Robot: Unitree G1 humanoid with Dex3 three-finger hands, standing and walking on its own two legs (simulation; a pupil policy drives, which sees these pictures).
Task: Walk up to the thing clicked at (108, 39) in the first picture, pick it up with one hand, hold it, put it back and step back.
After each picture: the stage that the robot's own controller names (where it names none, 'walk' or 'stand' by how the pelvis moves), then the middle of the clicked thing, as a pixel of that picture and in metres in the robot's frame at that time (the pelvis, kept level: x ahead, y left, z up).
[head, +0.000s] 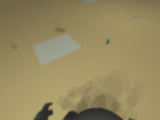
stand; (108, 40) +1.77 -0.37 -0.72
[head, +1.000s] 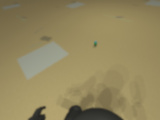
walk; (95, 43) +1.68 +0.05 -0.70
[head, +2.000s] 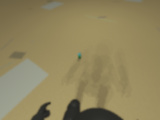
walk; (79, 56) +1.14 +0.30 -0.72
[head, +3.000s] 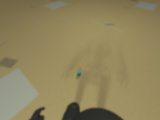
walk; (78, 73) +0.73 +0.21 -0.71
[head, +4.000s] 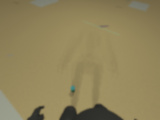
walk; (72, 89) +0.43 +0.17 -0.71
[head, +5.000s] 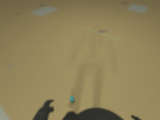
stand; (72, 99) +0.33 +0.21 -0.72
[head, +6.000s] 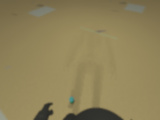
stand; (71, 100) +0.32 +0.21 -0.72
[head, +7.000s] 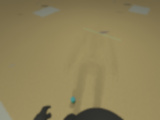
stand; (73, 100) +0.33 +0.19 -0.73
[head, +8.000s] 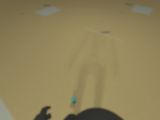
stand; (73, 100) +0.33 +0.19 -0.73
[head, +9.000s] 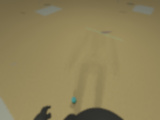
stand; (73, 100) +0.32 +0.18 -0.73
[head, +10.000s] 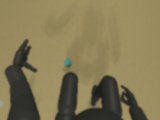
go down; (68, 62) +0.42 +0.18 -0.39
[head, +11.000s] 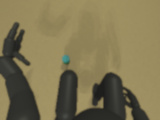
go down; (66, 60) +0.43 +0.19 -0.32
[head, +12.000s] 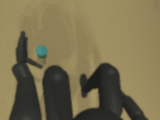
close in; (41, 52) +0.43 +0.23 -0.24
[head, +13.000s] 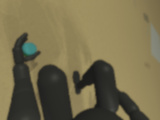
close; (29, 50) +0.42 +0.24 -0.23
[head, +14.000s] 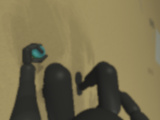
lift; (38, 52) +0.39 +0.23 -0.23
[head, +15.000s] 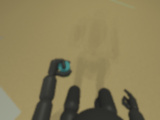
lift; (65, 69) +0.33 +0.18 -0.01
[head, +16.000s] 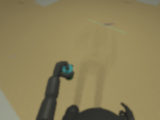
hold; (68, 72) +0.33 +0.17 +0.00
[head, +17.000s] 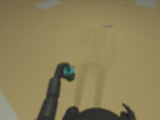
hold; (69, 74) +0.32 +0.16 +0.00
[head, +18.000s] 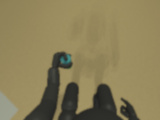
crouch; (67, 62) +0.40 +0.16 -0.08
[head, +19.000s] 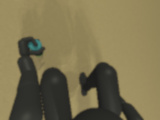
lower; (36, 48) +0.44 +0.24 -0.21
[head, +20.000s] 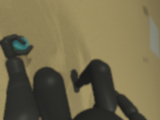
lower; (21, 47) +0.44 +0.26 -0.24
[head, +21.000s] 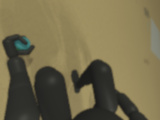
lower; (23, 46) +0.44 +0.26 -0.24
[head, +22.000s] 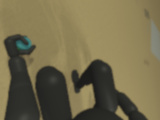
lower; (24, 46) +0.44 +0.25 -0.24
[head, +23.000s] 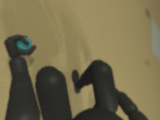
rest; (25, 46) +0.44 +0.25 -0.24
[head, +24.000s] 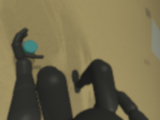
open; (29, 48) +0.43 +0.22 -0.24
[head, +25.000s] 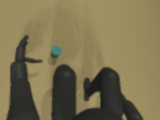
stand; (55, 52) +0.43 +0.20 -0.26
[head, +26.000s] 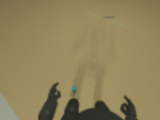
stand; (73, 89) +0.36 +0.16 -0.62
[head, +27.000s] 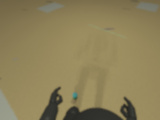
stand; (75, 96) +0.36 +0.16 -0.67
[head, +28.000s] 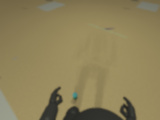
stand; (75, 96) +0.36 +0.16 -0.67
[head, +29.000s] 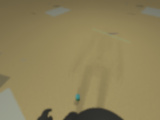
stand; (77, 97) +0.37 +0.15 -0.72
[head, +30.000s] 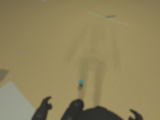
walk; (81, 83) +0.45 +0.12 -0.70
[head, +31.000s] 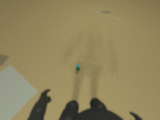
walk; (78, 67) +0.71 +0.16 -0.70
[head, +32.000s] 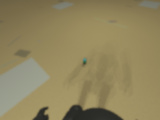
stand; (84, 61) +1.02 +0.18 -0.70
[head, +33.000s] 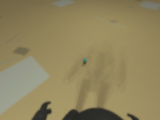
stand; (84, 61) +1.02 +0.13 -0.72
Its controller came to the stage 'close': yes
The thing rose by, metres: 0.71
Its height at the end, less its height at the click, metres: +0.00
